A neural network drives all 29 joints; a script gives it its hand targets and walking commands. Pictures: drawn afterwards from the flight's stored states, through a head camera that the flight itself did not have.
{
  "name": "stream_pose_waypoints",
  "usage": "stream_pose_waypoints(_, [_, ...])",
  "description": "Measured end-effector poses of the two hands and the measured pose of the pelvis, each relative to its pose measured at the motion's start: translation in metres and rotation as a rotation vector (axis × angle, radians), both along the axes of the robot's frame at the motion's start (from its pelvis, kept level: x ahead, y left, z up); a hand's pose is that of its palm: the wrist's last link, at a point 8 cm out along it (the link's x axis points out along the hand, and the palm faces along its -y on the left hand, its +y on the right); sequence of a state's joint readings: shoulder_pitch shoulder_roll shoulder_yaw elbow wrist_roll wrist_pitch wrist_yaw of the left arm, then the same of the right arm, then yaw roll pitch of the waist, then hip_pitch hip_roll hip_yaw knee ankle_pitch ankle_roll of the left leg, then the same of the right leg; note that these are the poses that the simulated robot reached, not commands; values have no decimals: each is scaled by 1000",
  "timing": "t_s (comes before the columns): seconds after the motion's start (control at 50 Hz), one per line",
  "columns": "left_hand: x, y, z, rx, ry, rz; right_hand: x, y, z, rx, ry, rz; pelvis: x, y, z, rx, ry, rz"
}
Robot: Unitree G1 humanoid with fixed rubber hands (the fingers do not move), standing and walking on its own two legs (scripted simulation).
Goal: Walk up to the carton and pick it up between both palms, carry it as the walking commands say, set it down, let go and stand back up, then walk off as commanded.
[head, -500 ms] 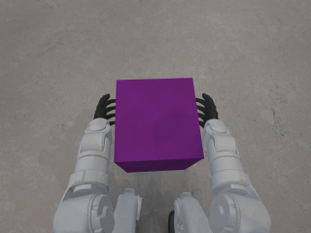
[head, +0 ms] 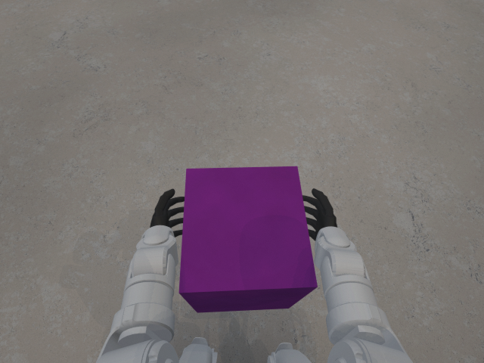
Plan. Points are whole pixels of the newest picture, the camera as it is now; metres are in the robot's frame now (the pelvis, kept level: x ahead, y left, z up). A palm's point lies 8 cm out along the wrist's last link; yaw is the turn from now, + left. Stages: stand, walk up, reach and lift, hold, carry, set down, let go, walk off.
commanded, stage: reach and lift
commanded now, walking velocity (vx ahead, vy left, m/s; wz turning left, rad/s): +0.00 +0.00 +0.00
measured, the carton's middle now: (242, 245) +0.37 +0.02 -0.10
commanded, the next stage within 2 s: none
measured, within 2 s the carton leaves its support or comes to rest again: neither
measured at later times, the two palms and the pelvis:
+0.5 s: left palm (153, 226) +0.33 +0.16 +0.05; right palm (343, 226) +0.34 -0.13 +0.05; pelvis +0.01 +0.00 +0.05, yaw +1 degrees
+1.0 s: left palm (135, 218) +0.32 +0.16 +0.11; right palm (357, 214) +0.33 -0.13 +0.12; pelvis +0.01 +0.00 +0.07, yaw +2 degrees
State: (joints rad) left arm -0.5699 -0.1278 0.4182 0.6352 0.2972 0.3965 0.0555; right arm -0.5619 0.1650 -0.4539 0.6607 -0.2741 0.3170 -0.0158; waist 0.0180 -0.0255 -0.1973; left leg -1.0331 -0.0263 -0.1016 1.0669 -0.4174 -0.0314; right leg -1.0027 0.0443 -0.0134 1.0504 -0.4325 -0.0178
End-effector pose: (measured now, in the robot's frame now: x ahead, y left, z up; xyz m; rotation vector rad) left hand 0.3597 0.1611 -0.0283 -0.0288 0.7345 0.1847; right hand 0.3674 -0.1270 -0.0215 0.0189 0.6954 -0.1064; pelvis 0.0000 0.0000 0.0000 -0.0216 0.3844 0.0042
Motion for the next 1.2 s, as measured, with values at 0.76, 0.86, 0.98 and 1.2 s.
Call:
stream_pose_waypoints(0.76, [-33, -3, 110, -33, -53, 35, -32, -3, 107, 8, -39, 6, 10, -1, 64, 17, -355, 25])
stream_pose_waypoints(0.86, [-38, 0, 123, -30, -68, 38, -34, 0, 122, 2, -53, 16, 10, 0, 68, 18, -395, 27])
stream_pose_waypoints(0.98, [-44, 1, 138, -37, -75, 41, -38, 2, 139, -3, -59, 19, 10, 1, 72, 18, -443, 30])
stream_pose_waypoints(1.2, [-52, 3, 160, -36, -86, 39, -47, 3, 160, -1, -67, 17, 8, 3, 74, 18, -509, 33])
